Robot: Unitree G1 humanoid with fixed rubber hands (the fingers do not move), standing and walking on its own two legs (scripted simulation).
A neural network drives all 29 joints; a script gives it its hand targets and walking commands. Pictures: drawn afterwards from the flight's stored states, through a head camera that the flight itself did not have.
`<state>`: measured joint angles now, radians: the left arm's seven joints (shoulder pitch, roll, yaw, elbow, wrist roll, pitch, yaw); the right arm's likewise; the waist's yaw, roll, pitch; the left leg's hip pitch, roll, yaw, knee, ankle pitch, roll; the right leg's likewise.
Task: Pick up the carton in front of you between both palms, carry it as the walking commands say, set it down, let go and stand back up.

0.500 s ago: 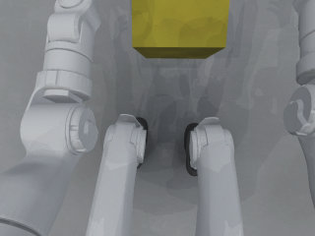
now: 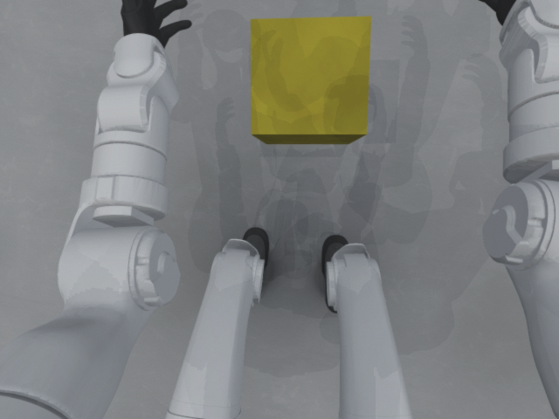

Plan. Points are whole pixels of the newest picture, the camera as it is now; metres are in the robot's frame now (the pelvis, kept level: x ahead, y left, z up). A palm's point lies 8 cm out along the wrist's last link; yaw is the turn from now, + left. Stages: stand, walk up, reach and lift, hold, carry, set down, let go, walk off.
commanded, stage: set down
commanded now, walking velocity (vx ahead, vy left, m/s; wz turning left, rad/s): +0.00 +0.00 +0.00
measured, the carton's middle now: (308, 92) +0.55 -0.02 -0.47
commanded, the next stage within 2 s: let go in 0.08 s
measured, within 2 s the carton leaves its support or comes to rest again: neither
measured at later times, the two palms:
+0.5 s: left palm (68, 98) +0.45 +0.18 +0.00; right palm out of the picture +0.46 -0.24 +0.01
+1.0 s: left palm out of the picture +0.26 +0.24 +0.11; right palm out of the picture +0.27 -0.22 +0.10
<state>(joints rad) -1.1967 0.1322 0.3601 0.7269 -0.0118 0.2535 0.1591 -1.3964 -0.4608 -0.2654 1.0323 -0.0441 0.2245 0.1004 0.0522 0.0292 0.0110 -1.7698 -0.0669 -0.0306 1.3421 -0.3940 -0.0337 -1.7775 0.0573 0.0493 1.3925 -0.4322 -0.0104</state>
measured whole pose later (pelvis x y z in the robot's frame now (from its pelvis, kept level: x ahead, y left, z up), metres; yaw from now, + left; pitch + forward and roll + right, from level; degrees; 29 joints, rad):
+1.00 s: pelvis +0.08 +0.02 +0.18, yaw -2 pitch +6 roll +0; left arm 0.15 0.19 0.06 0.46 0.01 0.03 -0.06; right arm 0.10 -0.20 -0.09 0.53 -0.01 0.01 0.06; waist 0.03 0.01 0.04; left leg -0.36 -0.05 -0.06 0.50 -0.24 0.01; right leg -0.35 0.03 0.07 0.51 -0.26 0.00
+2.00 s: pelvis +0.10 +0.01 +0.18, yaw -1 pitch -1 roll +0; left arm 0.20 0.34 0.03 0.75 0.04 0.01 0.02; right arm 0.19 -0.33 -0.04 0.73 -0.03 0.01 -0.02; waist 0.00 -0.02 0.01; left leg -0.19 -0.04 -0.08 0.51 -0.30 0.01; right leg -0.16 0.04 0.05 0.49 -0.31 -0.01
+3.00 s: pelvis +0.08 +0.02 +0.19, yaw -1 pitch -3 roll +0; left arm 0.16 0.40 0.01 1.01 0.02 0.00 0.01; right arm 0.15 -0.38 0.00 0.99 -0.02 0.00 -0.01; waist 0.01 -0.02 0.05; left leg -0.13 -0.05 -0.08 0.37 -0.19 0.02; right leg -0.11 0.01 0.05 0.37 -0.21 0.00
